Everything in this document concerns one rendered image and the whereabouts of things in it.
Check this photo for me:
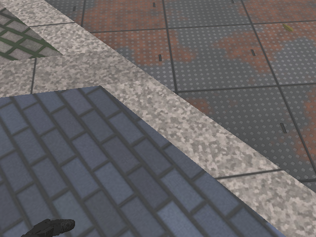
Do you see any robot left hand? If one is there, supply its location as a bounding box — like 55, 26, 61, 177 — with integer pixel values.
21, 218, 75, 237

